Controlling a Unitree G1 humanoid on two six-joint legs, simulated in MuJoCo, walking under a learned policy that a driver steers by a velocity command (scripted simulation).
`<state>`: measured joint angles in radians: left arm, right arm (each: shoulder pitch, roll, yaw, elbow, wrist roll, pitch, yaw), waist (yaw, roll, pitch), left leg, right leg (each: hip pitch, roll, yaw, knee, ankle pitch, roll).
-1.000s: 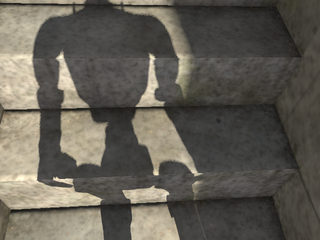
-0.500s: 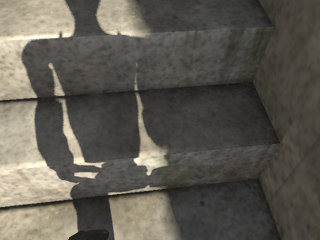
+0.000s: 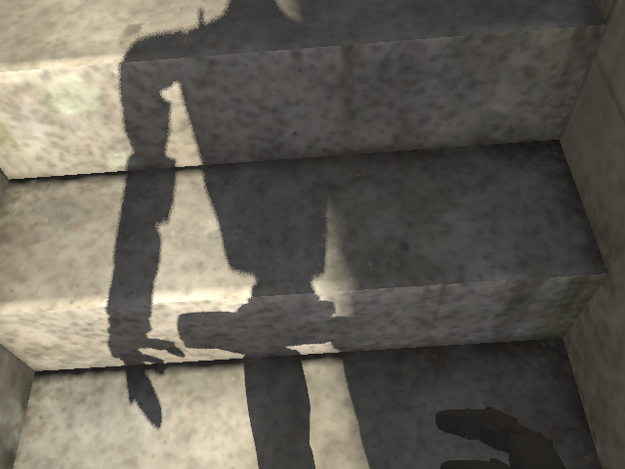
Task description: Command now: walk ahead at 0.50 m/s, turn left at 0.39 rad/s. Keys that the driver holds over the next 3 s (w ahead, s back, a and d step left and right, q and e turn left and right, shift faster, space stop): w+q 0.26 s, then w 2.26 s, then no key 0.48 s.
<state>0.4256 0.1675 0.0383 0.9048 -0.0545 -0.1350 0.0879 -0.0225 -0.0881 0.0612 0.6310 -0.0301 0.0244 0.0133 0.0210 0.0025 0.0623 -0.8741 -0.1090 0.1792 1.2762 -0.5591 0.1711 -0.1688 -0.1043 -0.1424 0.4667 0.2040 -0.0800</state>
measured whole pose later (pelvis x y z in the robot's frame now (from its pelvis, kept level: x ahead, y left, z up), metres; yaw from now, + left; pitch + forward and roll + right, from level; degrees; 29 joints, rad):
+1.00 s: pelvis +0.54 +0.16 +0.47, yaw +12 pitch +3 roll +3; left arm 0.30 0.22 0.10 0.74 0.02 -0.13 -0.01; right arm 0.25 -0.17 -0.05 0.81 -0.02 -0.02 -0.05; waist -0.01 -0.05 -0.04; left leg -0.61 -0.04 0.12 1.02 -0.48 0.06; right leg -0.66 0.10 0.15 1.91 -0.03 -0.11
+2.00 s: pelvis +1.14 +0.20 +0.76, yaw +10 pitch +3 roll +1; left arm 0.15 0.24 0.01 0.65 0.06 -0.03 -0.03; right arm 0.41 -0.24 -0.05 0.83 0.01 -0.11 -0.06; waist -0.02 -0.09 -0.04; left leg -0.22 0.00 0.03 0.29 -0.13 0.02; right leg -0.68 -0.03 0.12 1.10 -0.19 -0.06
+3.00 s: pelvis +1.62 +0.16 +0.75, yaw +11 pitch -1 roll +0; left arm 0.19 0.20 0.03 0.86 0.02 -0.01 0.02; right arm 0.37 -0.18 -0.04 0.80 -0.03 -0.04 -0.06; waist -0.03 -0.03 0.10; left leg -0.23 -0.05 0.04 0.40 -0.15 0.07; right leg -0.45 0.00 0.08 0.73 -0.25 -0.03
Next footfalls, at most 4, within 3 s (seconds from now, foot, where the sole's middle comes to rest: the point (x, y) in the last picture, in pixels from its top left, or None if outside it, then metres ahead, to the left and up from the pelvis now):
0.40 right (380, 427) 0.37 -0.03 -0.43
0.88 left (164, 232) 0.59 0.27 -0.23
1.30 right None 0.92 0.16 -0.02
1.76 left None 1.17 0.34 -0.02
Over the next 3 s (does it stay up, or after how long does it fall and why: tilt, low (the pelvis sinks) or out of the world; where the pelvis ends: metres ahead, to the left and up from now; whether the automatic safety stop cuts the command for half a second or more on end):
stays up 1.62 0.16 0.75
